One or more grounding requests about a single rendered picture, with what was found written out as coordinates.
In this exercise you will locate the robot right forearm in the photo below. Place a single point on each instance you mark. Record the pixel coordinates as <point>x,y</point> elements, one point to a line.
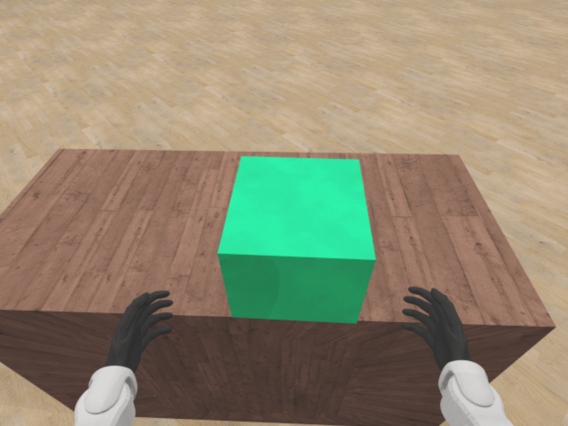
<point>468,398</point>

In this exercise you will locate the pedestal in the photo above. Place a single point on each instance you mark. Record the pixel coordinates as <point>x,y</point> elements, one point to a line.
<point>96,228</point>

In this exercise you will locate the carton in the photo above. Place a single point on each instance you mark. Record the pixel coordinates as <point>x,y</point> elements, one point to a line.
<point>297,242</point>

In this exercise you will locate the robot left hand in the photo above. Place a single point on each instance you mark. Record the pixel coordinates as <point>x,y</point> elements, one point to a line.
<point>131,336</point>

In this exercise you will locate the robot left forearm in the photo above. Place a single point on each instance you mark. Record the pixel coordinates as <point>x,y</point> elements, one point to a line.
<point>109,399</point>

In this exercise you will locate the robot right hand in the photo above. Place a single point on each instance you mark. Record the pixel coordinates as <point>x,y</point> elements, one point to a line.
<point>444,333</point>

